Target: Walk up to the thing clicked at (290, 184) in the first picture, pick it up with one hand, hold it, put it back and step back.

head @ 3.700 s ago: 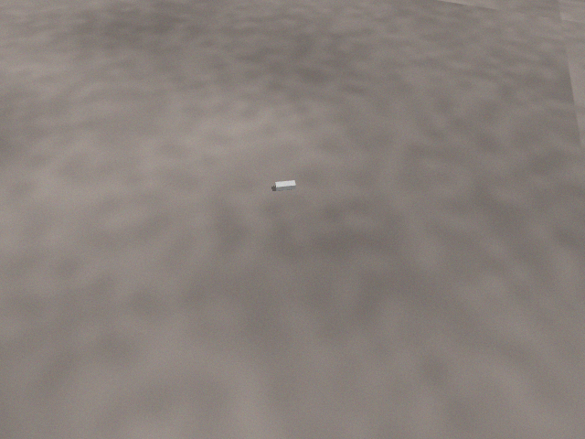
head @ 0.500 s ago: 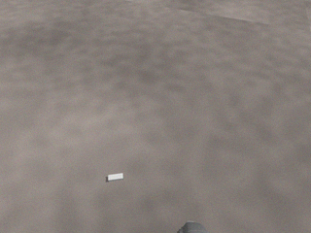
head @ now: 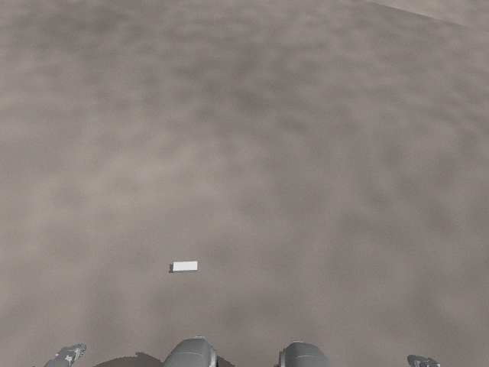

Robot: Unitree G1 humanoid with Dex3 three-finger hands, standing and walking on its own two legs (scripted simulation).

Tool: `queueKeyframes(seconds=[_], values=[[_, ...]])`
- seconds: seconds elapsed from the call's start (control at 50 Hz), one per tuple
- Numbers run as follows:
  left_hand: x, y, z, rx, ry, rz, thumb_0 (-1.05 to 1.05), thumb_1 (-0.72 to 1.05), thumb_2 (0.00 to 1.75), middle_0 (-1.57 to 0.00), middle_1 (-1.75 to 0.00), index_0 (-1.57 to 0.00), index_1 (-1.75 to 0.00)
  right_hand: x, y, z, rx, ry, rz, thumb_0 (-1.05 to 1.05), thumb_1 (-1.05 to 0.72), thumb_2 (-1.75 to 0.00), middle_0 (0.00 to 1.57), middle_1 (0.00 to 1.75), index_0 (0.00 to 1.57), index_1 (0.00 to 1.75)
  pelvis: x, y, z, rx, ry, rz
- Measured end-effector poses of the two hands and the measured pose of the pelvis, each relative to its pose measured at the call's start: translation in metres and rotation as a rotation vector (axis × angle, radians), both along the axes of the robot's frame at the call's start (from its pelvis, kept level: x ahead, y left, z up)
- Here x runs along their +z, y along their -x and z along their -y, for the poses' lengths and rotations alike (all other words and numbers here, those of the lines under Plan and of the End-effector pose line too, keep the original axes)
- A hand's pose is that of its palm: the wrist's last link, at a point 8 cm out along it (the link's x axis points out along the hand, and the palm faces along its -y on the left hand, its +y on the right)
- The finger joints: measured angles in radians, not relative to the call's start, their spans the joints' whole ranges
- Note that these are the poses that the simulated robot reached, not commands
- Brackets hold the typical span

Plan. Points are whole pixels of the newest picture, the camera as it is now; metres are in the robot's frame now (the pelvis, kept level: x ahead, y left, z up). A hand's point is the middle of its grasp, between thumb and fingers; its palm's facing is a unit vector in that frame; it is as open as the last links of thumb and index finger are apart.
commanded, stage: walk up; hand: left
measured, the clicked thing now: (185, 267) +0.51 +0.23 -0.73
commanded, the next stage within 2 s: none
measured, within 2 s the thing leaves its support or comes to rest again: neither
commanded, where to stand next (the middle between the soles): +0.12 +0.01 m, yaw -1 degrees
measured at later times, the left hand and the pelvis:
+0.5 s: hand out of the picture +0.04 +0.28 -0.13, palm faces -0.03 -0.93 -0.37, open 7.4 cm; pelvis +0.00 +0.01 +0.02, yaw -1 degrees
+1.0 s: hand (99, 359) +0.13 +0.25 -0.12, palm faces -0.06 -0.94 -0.35, open 7.4 cm; pelvis +0.03 +0.00 +0.03, yaw -2 degrees
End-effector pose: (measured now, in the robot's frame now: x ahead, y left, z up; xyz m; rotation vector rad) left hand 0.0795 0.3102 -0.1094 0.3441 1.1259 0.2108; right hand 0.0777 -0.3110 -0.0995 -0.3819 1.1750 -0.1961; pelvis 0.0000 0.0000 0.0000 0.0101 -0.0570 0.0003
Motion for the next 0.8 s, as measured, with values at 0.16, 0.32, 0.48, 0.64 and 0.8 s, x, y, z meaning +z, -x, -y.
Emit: queueKeyframes(seconds=[0.16, 0.32, 0.48, 0.64, 0.8], values=[[-0.001, 0.006, -0.007, -0.005, 0.012, -0.032, 0.01, 0.91, 0.90, -0.20, -0.30, -0.20, -0.30, 0.014, -0.014, -0.009, 0.005, 0.009, 0.072, 0.00, -0.91, -0.89, 0.21, 0.30, 0.21, 0.30, 0.006, 0.006, -0.008, -0.012, 0.025, -0.023], [0.010, 0.043, -0.010, 0.010, -0.014, -0.103, 0.01, 0.90, 0.90, -0.20, -0.30, -0.20, -0.30, 0.006, -0.015, -0.021, -0.010, -0.056, 0.082, 0.00, -0.91, -0.89, 0.20, 0.30, 0.20, 0.30, 0.012, 0.008, -0.009, -0.020, 0.027, 0.000], [0.018, 0.042, -0.010, 0.023, -0.001, -0.115, 0.01, 0.90, 0.90, -0.20, -0.30, -0.20, -0.30, 0.003, -0.003, -0.030, -0.018, -0.095, 0.020, 0.00, -0.91, -0.89, 0.21, 0.30, 0.21, 0.30, 0.021, 0.001, -0.010, -0.022, 0.028, -0.007], [0.019, 0.019, -0.001, 0.005, 0.015, -0.114, 0.01, 0.90, 0.90, -0.20, -0.30, -0.20, -0.30, 0.008, -0.002, -0.022, -0.051, -0.082, -0.015, 0.00, -0.91, -0.89, 0.21, 0.30, 0.21, 0.30, 0.026, -0.010, -0.007, -0.024, 0.023, -0.018], [0.019, -0.017, 0.009, -0.018, 0.028, -0.082, 0.01, 0.90, 0.90, -0.20, -0.30, -0.20, -0.30, 0.014, -0.014, -0.012, -0.079, -0.055, -0.016, 0.00, -0.91, -0.89, 0.20, 0.30, 0.20, 0.30, 0.029, -0.022, -0.004, -0.026, 0.018, -0.024]])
